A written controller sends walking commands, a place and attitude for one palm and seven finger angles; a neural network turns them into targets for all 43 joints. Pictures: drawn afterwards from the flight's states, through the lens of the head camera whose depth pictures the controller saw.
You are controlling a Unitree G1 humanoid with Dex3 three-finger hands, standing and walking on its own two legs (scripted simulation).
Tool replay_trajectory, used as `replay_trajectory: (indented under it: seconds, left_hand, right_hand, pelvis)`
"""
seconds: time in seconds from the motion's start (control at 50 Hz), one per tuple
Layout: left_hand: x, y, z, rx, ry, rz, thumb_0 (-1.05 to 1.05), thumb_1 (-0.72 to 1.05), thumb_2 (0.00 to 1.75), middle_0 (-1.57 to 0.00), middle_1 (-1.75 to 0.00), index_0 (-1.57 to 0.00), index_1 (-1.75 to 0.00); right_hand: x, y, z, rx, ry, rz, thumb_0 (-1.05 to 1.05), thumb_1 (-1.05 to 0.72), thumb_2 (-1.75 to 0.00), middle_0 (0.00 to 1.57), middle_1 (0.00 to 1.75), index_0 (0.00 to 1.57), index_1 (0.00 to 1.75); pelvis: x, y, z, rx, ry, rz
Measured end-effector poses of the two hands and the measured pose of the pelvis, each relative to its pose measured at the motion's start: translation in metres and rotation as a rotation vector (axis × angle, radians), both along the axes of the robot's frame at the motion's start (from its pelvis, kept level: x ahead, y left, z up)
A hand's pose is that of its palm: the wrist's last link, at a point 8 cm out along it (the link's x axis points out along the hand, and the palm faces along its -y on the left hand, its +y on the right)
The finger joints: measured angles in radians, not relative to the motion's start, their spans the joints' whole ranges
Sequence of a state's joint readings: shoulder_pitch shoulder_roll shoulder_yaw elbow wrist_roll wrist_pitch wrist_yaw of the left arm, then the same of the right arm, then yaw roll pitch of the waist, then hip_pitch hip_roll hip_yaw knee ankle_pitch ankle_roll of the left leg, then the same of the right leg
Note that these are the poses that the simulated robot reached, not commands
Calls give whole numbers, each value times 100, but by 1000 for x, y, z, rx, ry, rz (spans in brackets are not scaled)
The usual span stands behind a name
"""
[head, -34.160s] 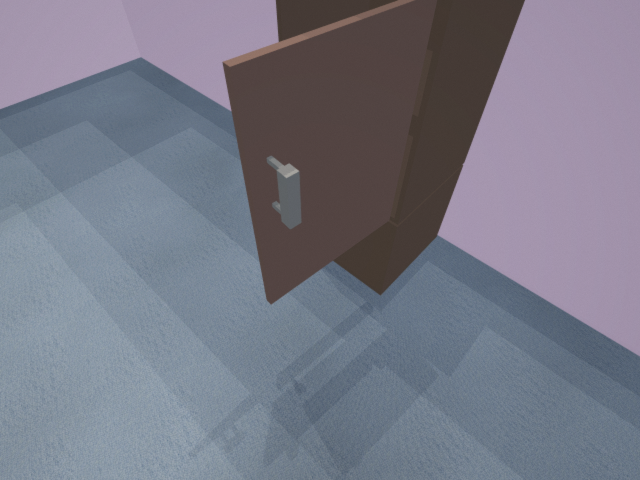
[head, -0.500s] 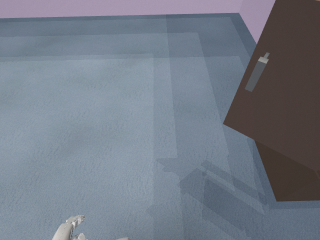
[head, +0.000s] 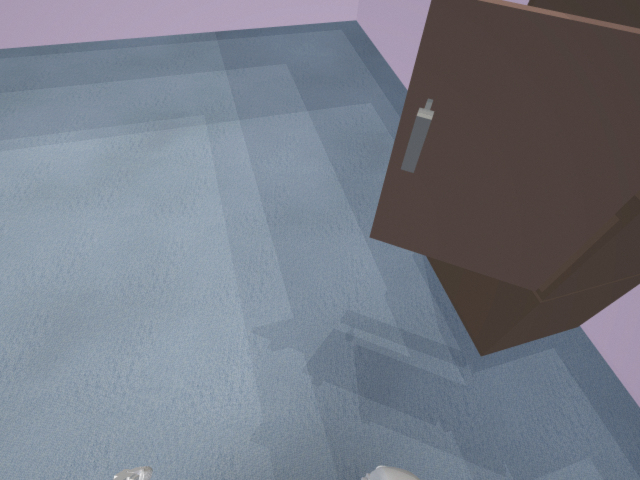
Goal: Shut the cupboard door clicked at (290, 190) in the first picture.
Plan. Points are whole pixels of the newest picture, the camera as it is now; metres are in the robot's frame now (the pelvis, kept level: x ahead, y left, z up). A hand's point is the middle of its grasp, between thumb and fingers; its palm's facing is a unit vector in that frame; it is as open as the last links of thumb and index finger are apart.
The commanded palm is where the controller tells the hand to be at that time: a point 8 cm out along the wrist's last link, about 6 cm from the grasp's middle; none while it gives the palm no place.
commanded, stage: turn to face it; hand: left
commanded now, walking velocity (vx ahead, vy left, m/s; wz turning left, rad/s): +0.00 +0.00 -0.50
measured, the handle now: (418, 135) +0.68 -0.13 +0.02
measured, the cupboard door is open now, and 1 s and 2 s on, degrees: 53 53 53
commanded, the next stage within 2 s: take the last steps up to it in 0.48 s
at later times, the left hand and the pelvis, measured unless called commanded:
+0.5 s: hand out of the picture +0.13 +0.16 -0.18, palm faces -0.15 -0.97 -0.20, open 7.4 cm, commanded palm none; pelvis +0.03 -0.01 -0.01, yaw -12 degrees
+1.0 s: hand out of the picture +0.14 +0.11 -0.17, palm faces -0.28 -0.94 -0.20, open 7.4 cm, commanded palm none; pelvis +0.07 -0.06 +0.00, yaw -18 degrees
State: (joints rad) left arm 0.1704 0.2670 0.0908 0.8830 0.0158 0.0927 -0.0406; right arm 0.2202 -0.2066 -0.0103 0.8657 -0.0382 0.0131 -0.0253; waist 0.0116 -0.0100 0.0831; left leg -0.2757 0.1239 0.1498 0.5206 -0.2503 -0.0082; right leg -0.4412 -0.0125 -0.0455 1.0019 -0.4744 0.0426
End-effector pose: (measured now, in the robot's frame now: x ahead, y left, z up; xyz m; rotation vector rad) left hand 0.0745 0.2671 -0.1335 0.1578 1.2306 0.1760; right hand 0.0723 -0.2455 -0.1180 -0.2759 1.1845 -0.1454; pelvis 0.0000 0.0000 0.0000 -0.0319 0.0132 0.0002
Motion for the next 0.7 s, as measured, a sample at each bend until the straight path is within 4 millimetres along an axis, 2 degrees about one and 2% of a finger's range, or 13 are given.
replay_trajectory:
  seconds: [0.08, 0.16, 0.26, 0.38, 0.5, 0.6, 0.7]
  left_hand:
    - [23, -15, 6, 26, -12, -75, 1, 91, 90, -19, -30, -19, -30]
    - [43, -35, 6, 67, -54, -144, 1, 91, 90, -19, -30, -19, -30]
    - [47, -55, 13, 69, -36, -177, 0, 90, 90, -20, -30, -20, -30]
    - [51, -64, 7, 32, -9, -200, 0, 90, 90, -20, -30, -20, -30]
    - [60, -53, -17, -10, 17, -204, 0, 90, 90, -20, -30, -20, -30]
    - [70, -51, -15, -13, 44, -235, 1, 90, 90, -20, -30, -20, -30]
    - [81, -60, -3, -8, 40, -280, 1, 91, 90, -20, -30, -19, -30]
  right_hand:
    - [-24, -16, -12, 24, 31, -80, 0, -91, -89, 21, 30, 20, 30]
    - [-46, -41, -35, 45, 67, -162, 0, -91, -89, 21, 30, 20, 30]
    - [-55, -53, -32, 34, 97, -224, 0, -91, -89, 20, 30, 20, 30]
    - [-46, -47, -18, 34, 57, -249, 0, -91, -89, 20, 30, 20, 30]
    - [-34, -27, -16, 8, 8, -261, 0, -91, -89, 20, 30, 20, 30]
    - [-45, -11, -10, 18, 23, -277, 0, -91, -89, 20, 30, 20, 30]
    - [-66, -8, -14, 54, 66, -321, 0, -91, -89, 21, 30, 20, 30]
  pelvis:
    - [1, -10, -3, 6, 4, -51]
    - [3, -24, -16, 26, 5, -96]
    - [7, -27, -7, 34, 6, -133]
    - [16, -26, -2, 42, 6, -169]
    - [27, -12, -12, 18, 3, -207]
    - [28, -11, -5, 19, -4, -245]
    - [29, -17, 0, 8, 0, -277]
